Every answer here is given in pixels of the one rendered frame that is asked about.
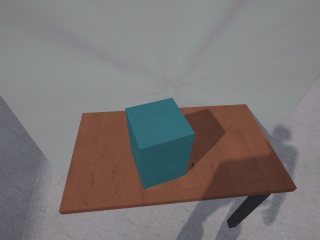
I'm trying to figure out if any carton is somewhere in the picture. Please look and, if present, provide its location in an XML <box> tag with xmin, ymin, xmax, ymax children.
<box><xmin>125</xmin><ymin>98</ymin><xmax>195</xmax><ymax>189</ymax></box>

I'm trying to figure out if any table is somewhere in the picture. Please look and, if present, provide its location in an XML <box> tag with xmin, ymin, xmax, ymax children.
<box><xmin>59</xmin><ymin>104</ymin><xmax>297</xmax><ymax>228</ymax></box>

